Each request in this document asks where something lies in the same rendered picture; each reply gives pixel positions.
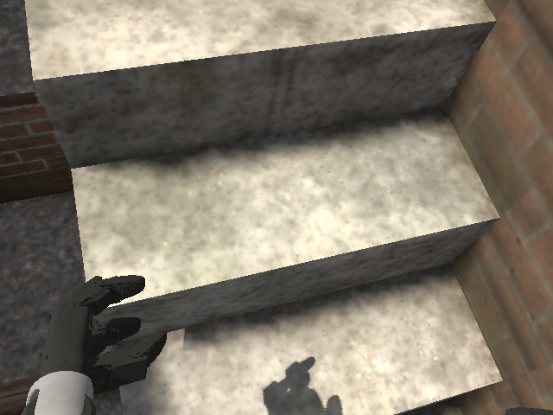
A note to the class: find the left robot forearm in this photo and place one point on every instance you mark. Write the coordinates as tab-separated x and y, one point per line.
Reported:
61	393

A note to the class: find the robot left hand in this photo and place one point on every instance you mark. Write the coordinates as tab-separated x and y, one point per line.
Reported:
74	339

